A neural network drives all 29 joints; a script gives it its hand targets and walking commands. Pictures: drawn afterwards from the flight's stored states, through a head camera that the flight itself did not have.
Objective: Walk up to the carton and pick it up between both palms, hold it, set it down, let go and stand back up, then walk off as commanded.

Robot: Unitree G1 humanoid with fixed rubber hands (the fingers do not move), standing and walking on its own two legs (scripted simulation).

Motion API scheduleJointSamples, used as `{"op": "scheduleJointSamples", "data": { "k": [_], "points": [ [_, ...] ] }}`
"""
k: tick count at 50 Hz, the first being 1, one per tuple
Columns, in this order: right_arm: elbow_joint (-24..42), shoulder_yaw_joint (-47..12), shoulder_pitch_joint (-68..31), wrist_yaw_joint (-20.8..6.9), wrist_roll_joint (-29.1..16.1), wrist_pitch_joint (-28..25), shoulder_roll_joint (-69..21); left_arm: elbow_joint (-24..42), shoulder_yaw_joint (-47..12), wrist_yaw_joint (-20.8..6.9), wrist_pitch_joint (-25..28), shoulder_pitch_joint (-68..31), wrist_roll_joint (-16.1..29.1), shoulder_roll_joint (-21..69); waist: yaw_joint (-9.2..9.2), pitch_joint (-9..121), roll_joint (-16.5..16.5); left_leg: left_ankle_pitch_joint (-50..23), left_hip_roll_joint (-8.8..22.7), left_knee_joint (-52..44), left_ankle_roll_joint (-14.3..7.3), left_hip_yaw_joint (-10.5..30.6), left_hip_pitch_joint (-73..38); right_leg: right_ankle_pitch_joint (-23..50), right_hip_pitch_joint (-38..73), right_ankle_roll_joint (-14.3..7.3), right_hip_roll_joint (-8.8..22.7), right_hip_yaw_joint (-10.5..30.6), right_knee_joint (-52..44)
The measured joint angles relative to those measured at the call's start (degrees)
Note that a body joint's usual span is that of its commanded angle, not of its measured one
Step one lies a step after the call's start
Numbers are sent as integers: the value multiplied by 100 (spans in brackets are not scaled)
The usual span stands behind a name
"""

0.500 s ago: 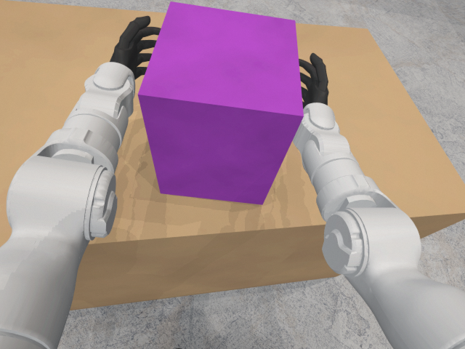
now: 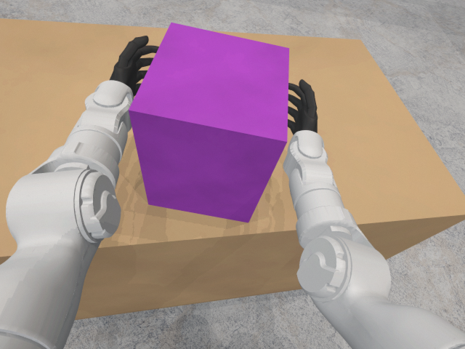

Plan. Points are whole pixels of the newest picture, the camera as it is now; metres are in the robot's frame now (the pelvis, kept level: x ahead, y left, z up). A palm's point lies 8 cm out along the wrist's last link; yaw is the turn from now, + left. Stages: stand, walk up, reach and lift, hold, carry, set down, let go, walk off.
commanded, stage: reach and lift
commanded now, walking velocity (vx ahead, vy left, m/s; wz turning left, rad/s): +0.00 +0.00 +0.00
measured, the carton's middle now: (213, 132) +0.47 +0.00 +0.07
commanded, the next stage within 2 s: none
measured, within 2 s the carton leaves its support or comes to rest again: leaves its support in 0.96 s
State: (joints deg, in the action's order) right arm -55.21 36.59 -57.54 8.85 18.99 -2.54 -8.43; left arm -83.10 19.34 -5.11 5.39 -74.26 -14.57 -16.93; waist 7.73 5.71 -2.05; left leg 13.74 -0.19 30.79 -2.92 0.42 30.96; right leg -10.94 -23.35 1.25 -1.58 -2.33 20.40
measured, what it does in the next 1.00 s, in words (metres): stands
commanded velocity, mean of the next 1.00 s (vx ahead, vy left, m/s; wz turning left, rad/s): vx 0.00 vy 0.00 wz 0.00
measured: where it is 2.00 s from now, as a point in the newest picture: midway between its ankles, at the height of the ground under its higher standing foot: outside the picture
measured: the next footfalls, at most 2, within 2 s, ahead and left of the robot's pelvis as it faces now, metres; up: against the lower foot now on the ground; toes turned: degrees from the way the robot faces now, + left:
none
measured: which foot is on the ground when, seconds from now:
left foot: down 0.00-1.00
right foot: down 0.00-1.00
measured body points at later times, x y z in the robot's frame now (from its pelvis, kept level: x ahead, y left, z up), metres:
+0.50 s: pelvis +0.00 +0.00 +0.00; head +0.07 +0.05 +0.44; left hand +0.52 +0.14 +0.14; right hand +0.45 -0.15 +0.12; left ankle +0.00 +0.07 -0.74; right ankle -0.03 -0.14 -0.74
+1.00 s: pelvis +0.00 +0.00 +0.00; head +0.06 +0.05 +0.44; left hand +0.51 +0.13 +0.15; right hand +0.44 -0.15 +0.13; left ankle +0.00 +0.07 -0.74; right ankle -0.03 -0.14 -0.74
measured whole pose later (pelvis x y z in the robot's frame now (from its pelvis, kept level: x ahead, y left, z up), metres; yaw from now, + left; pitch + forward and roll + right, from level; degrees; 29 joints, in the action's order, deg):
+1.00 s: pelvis +0.00 +0.00 +0.00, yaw +0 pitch +14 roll -4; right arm -54.5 37.2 -55.0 9.2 19.2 -5.0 -9.0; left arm -82.7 19.6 -4.3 6.6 -73.3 -14.6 -15.3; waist 7.7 7.1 -2.0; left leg 13.5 -0.2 30.8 -2.9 0.4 30.7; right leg -10.7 -23.1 1.2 -1.6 -2.3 20.3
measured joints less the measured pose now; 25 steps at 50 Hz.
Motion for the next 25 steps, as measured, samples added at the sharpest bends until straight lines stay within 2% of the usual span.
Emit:
{"op": "scheduleJointSamples", "data": {
  "k": [25],
  "points": [
    [66, 62, 18, -43, 20, 49, -39, 0, 29, -7, -3, 23, 0, 4, 0, -15, 0, 0, 0, 0, 0, 0, -21, 7, 26, 0, 0, 0, -13]
  ]
}}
